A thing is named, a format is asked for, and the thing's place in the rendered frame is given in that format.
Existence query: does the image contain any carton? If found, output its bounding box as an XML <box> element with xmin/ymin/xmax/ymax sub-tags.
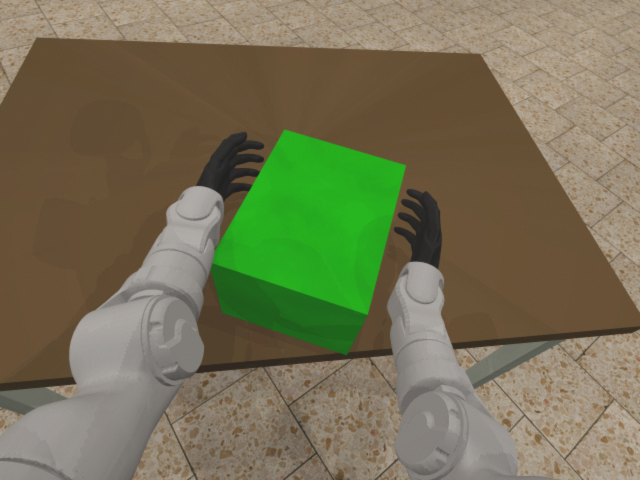
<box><xmin>211</xmin><ymin>129</ymin><xmax>406</xmax><ymax>355</ymax></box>

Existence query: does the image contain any left robot hand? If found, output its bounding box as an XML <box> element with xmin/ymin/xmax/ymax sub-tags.
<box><xmin>196</xmin><ymin>132</ymin><xmax>264</xmax><ymax>202</ymax></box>

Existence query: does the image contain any right robot hand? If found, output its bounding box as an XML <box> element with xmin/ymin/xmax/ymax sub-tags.
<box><xmin>394</xmin><ymin>189</ymin><xmax>442</xmax><ymax>269</ymax></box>

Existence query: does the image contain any left robot forearm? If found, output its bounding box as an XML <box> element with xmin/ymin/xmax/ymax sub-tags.
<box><xmin>69</xmin><ymin>186</ymin><xmax>224</xmax><ymax>382</ymax></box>

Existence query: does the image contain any robot left upper arm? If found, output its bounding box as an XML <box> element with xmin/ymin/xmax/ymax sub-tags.
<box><xmin>0</xmin><ymin>295</ymin><xmax>204</xmax><ymax>480</ymax></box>

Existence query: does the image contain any robot right upper arm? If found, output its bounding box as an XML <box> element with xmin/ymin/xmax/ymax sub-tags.
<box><xmin>394</xmin><ymin>391</ymin><xmax>556</xmax><ymax>480</ymax></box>

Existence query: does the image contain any table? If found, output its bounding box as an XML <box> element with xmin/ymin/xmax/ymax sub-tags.
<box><xmin>0</xmin><ymin>37</ymin><xmax>640</xmax><ymax>415</ymax></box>

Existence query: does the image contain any right robot forearm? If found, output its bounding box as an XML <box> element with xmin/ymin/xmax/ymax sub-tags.
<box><xmin>387</xmin><ymin>262</ymin><xmax>496</xmax><ymax>421</ymax></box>

